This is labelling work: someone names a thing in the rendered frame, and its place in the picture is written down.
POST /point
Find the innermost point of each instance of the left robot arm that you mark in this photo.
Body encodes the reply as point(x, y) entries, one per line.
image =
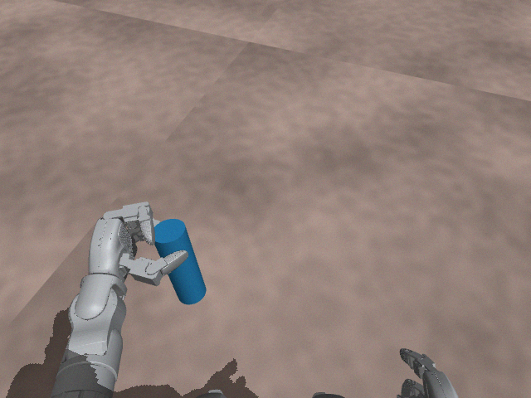
point(90, 365)

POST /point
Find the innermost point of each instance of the can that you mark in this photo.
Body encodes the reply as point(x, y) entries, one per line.
point(170, 236)

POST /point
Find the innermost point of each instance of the right robot hand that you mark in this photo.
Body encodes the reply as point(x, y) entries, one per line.
point(435, 383)

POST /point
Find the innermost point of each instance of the left robot hand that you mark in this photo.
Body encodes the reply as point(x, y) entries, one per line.
point(113, 248)

